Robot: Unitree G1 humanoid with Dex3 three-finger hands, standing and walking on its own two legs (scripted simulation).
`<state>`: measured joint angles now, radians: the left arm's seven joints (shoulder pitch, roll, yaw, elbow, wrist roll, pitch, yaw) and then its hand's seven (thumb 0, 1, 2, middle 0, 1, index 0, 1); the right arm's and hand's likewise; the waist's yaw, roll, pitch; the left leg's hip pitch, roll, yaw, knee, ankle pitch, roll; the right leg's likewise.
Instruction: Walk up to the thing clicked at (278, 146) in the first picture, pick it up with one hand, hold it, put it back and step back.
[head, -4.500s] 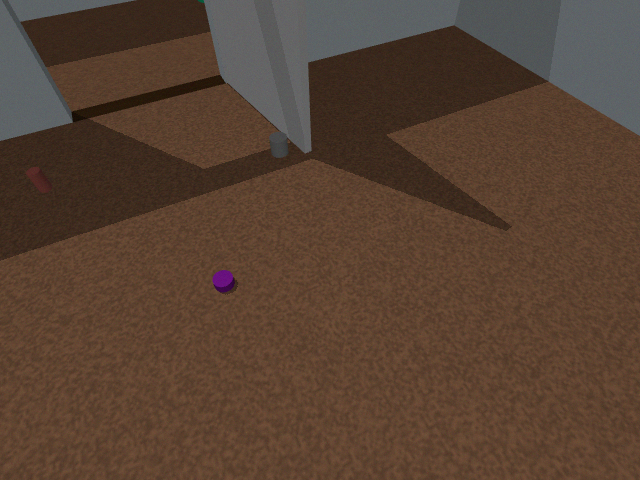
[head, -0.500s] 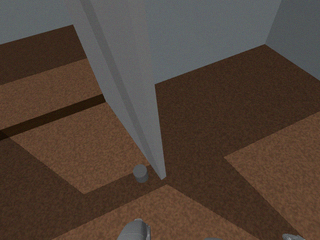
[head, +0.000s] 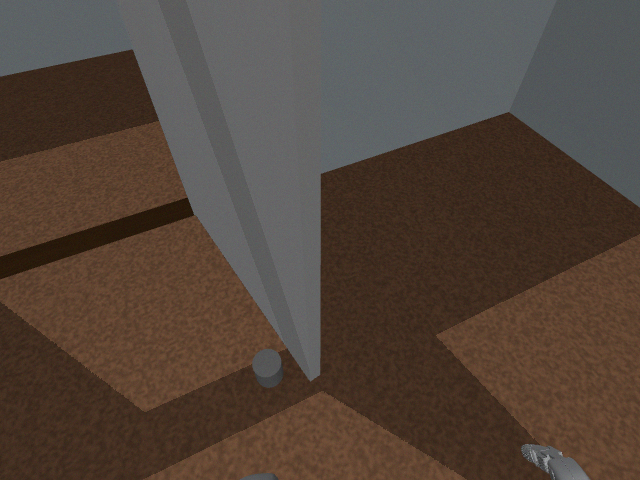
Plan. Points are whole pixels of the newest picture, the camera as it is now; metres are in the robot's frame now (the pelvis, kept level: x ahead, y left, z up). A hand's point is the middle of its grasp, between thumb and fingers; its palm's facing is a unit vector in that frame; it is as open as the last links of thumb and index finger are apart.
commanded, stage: walk up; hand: left
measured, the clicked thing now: (268, 368) +0.51 +0.17 -0.72
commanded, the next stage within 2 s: none
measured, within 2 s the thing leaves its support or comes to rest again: neither
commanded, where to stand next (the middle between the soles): +0.09 -0.01 m, yaw +1 degrees
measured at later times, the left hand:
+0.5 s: hand out of the picture +0.11 +0.24 -0.14, palm faces -0.02 -0.95 -0.32, open 7.4 cm
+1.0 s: hand out of the picture +0.10 +0.25 -0.14, palm faces -0.01 -0.94 -0.33, open 7.4 cm
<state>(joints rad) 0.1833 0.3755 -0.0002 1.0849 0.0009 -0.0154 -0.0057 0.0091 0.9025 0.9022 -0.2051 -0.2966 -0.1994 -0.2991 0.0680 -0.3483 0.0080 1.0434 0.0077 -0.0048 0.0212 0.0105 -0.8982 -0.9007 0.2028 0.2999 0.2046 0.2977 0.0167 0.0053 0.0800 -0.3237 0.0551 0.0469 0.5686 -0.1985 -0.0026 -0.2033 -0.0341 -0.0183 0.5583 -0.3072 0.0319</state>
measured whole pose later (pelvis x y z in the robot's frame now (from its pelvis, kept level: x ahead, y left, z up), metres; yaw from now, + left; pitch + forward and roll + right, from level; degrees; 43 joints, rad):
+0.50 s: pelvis +0.01 -0.01 +0.02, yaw +0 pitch -3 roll +0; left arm 0.06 0.35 0.01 1.15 0.00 0.00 -0.01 0.01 0.90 0.90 -0.20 -0.30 -0.20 -0.30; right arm 0.06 -0.36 0.00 1.17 0.00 -0.01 0.01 0.01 -0.90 -0.90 0.20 0.30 0.20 0.30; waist -0.02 0.00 0.06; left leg -0.20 0.05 0.05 0.36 -0.11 -0.02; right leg -0.09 -0.03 -0.03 0.35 -0.22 0.02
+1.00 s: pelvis +0.03 -0.01 +0.02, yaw +1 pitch -2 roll +0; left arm 0.08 0.35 0.02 1.16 0.01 0.01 -0.01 0.01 0.90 0.90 -0.20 -0.30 -0.20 -0.30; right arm 0.06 -0.34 -0.01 1.16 0.00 -0.01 0.01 0.01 -0.90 -0.90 0.20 0.30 0.20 0.30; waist -0.01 0.00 0.06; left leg -0.19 0.04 0.04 0.34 -0.12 -0.02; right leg -0.07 -0.04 -0.03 0.33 -0.23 0.03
